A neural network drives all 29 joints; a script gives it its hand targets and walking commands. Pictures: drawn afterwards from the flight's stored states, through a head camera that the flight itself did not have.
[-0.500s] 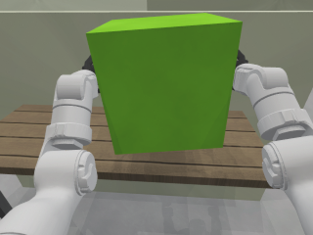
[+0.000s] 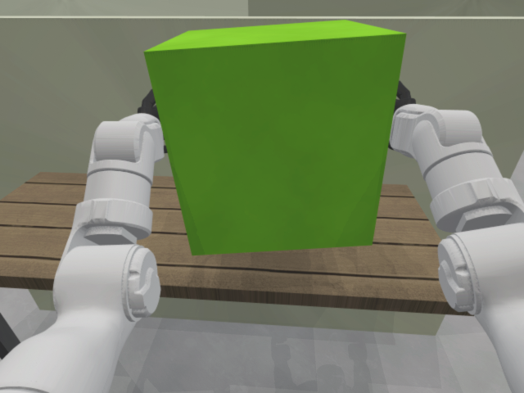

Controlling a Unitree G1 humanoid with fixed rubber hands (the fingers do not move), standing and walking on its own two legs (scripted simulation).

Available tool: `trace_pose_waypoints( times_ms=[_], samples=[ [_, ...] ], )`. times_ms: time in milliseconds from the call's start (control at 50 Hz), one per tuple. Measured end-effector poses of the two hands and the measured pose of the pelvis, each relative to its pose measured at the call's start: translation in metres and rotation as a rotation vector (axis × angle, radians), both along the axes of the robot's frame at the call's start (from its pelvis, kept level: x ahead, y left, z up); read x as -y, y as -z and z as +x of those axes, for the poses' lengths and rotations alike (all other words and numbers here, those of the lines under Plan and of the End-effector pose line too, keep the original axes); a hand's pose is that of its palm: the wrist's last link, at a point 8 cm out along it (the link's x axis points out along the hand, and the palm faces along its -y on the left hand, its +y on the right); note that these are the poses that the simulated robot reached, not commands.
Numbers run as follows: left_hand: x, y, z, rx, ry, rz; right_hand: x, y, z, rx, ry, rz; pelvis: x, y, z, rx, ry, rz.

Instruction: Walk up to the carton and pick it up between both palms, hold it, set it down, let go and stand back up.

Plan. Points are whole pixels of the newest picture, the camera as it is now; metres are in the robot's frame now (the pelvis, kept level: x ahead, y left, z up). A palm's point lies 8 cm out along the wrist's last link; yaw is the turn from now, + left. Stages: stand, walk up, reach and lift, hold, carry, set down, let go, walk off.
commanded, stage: hold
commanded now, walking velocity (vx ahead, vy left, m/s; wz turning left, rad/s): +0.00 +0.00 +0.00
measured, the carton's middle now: (273, 130) +0.41 +0.00 +0.30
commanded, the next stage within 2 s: set down in 1.54 s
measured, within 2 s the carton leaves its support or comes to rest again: neither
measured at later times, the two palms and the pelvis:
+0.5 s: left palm (148, 131) +0.37 +0.18 +0.32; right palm (399, 122) +0.37 -0.17 +0.33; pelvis +0.00 +0.00 +0.00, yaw +0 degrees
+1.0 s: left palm (147, 127) +0.37 +0.18 +0.32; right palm (401, 121) +0.36 -0.17 +0.33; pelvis +0.01 +0.00 +0.00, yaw +0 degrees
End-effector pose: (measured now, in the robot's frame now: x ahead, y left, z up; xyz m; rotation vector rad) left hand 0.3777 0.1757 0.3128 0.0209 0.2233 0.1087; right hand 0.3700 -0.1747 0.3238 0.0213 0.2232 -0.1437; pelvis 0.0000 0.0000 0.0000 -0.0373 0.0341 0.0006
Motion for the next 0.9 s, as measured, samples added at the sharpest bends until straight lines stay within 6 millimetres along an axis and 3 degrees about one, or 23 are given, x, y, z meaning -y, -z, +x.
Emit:
trace_pose_waypoints(
  times_ms=[420,900],
  samples=[
    [-0.001,0.001,0.0,0.004,0.0,-0.001,-0.001,0.0,0.0,0.002,0.0,0.001,-0.002,0.0,0.002,0.007,0.001,-0.002],
    [-0.003,-0.011,-0.008,0.031,-0.006,-0.007,-0.002,-0.011,-0.007,0.026,-0.003,0.003,0.0,-0.001,0.007,0.038,0.005,0.001]
  ],
)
